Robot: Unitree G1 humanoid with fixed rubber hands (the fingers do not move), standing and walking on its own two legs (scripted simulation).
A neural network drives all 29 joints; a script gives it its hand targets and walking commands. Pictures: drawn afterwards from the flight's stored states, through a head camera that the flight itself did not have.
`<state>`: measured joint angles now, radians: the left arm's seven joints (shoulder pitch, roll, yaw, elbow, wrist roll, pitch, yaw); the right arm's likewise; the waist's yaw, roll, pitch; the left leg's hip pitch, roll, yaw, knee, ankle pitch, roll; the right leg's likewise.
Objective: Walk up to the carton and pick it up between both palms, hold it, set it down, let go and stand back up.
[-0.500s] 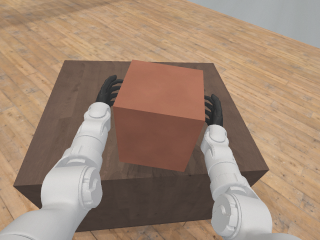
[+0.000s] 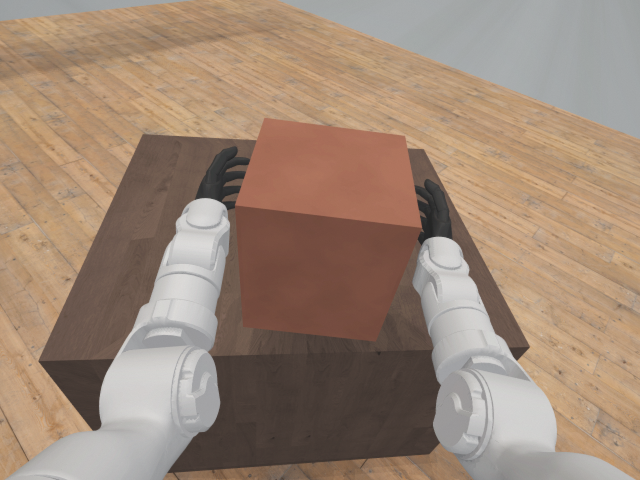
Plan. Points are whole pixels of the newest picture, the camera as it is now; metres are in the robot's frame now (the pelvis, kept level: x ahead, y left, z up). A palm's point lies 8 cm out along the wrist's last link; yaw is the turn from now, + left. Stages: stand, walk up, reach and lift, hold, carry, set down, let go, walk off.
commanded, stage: reach and lift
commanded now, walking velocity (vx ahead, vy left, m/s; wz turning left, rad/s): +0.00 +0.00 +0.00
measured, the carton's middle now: (322, 233) +0.43 -0.02 +0.08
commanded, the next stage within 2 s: hold in 1.38 s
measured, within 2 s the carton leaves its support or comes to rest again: neither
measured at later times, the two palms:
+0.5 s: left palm (220, 205) +0.39 +0.13 +0.16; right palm (445, 229) +0.38 -0.17 +0.14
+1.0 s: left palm (212, 207) +0.38 +0.13 +0.17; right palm (442, 233) +0.37 -0.17 +0.14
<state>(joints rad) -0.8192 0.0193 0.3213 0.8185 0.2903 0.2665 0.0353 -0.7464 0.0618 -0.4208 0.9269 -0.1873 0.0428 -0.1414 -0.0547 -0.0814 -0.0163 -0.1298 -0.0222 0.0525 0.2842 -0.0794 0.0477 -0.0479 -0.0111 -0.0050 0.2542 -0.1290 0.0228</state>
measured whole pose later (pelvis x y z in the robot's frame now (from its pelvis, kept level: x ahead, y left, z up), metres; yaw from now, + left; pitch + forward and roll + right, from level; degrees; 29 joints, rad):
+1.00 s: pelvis +0.02 -0.04 +0.00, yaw +2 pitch -10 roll -1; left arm -0.55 -0.04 0.32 0.15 0.36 0.61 -0.06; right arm -0.58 0.00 0.02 0.55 0.16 0.23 -0.27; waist -0.10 -0.08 0.08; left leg -0.01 0.01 -0.01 0.34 -0.15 0.00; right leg 0.10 0.02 -0.06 0.29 -0.20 -0.02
